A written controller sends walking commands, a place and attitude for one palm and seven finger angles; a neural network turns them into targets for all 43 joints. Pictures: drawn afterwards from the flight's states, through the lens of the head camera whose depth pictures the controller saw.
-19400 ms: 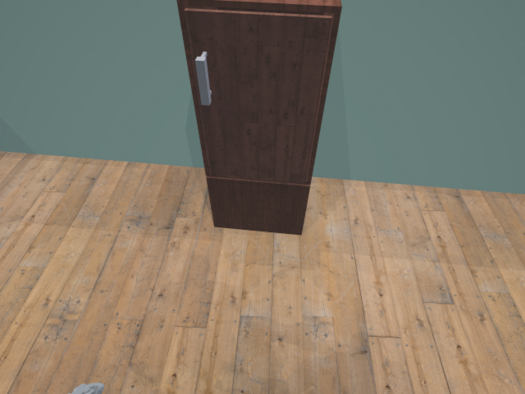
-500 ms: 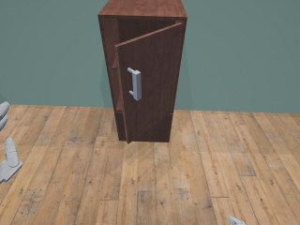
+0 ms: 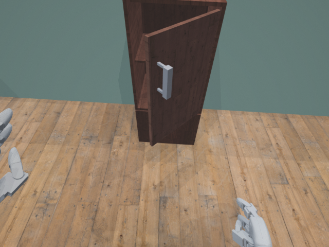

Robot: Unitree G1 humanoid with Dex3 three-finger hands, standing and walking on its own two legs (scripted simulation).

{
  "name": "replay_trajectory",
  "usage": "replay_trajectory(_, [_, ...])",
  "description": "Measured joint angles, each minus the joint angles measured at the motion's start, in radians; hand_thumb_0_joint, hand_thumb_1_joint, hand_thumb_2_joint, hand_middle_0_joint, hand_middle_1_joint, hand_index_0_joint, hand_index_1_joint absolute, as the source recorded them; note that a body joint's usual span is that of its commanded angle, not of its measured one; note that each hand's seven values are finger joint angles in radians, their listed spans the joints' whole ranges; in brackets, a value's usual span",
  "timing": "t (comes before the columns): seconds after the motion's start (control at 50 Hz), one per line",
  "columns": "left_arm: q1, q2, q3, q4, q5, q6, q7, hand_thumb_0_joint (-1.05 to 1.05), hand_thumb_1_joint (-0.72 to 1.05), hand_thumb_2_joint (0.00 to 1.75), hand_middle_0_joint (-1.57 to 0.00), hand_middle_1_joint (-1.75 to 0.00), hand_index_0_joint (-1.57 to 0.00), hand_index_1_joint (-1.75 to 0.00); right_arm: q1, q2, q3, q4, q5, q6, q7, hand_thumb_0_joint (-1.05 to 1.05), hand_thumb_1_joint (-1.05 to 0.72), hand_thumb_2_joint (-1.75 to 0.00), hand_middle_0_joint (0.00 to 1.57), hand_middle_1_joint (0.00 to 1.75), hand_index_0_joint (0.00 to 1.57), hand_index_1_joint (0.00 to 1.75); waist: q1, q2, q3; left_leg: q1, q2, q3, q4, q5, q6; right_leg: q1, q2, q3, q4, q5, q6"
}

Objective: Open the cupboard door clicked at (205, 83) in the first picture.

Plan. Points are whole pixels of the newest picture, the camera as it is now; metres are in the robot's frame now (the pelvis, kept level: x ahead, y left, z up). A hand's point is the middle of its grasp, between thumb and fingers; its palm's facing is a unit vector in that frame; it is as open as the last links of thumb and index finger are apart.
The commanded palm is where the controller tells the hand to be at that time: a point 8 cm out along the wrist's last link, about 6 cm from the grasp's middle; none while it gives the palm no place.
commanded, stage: stop stepping back and stand still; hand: left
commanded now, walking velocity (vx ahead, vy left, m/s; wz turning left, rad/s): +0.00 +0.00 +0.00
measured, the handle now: (163, 80) +0.68 +0.05 +0.02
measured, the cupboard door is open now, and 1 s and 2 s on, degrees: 46 46 46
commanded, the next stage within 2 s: let the arm hang, fingers relaxed in 0.34 s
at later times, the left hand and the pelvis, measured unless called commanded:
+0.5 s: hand (34, 190) +0.20 +0.27 +0.10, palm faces +0.29 -0.80 -0.52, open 7.4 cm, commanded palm none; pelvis -0.01 +0.01 +0.00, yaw +2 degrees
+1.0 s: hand out of the picture -0.08 +0.18 -0.17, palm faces +0.06 -0.97 -0.23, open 7.3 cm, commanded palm none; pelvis -0.01 -0.02 +0.00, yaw +3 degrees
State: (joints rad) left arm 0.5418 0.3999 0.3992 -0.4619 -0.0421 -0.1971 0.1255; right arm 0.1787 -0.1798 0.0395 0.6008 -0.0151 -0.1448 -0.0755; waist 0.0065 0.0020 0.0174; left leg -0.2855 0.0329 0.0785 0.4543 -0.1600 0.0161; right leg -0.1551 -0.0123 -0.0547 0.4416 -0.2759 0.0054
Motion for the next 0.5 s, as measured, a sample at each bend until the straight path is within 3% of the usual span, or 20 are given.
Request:
replay_trajectory(0.44, [0.016,-0.006,-0.012,0.01,0.005,0.009,0.012,0.01,0.89,0.9,-0.21,-0.3,-0.21,-0.3,0.039,-0.029,-0.023,0.037,-0.001,0.001,-0.015,0.01,-0.91,-0.9,0.2,0.3,0.2,0.3,-0.013,0.018,0.008,-0.001,-0.006,-0.015,-0.043,0.039,0.006,0.013,-0.001,-0.016,-0.06,0.043,0.005])
replay_trajectory(0.46, [-0.008,0.001,-0.032,0.061,0.022,-0.006,-0.002,0.01,0.89,0.9,-0.21,-0.3,-0.21,-0.3,0.034,-0.041,-0.028,0.058,0.004,-0.015,0.004,0.01,-0.91,-0.9,0.2,0.3,0.2,0.3,-0.012,0.028,-0.004,-0.023,-0.006,-0.02,-0.027,0.035,0.007,-0.006,-0.001,-0.021,-0.045,0.038,0.004])
replay_trajectory(0.5, [-0.113,0.008,-0.119,0.268,0.047,0.038,-0.054,0.0,0.89,0.9,-0.21,-0.3,-0.21,-0.3,0.004,-0.083,-0.036,0.12,0.011,0.008,0.046,0.01,-0.91,-0.9,0.2,0.3,0.2,0.3,-0.001,0.058,-0.026,-0.068,-0.014,-0.028,0.021,0.021,0.012,-0.052,-0.011,-0.03,0.018,0.011,0.006])
